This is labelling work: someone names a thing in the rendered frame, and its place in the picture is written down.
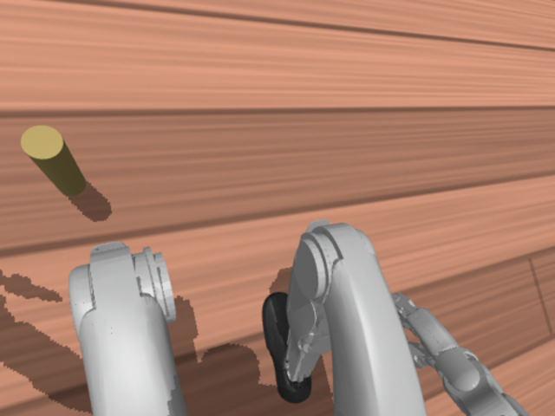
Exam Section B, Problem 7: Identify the can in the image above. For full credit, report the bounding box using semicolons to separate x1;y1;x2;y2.
21;126;86;196

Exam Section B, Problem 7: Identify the right robot arm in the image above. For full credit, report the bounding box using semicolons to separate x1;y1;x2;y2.
434;348;530;416

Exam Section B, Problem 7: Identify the right robot hand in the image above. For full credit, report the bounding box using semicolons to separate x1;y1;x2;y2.
391;292;460;369

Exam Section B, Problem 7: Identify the right robot foot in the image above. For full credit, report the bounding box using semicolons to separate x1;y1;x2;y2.
262;292;311;404

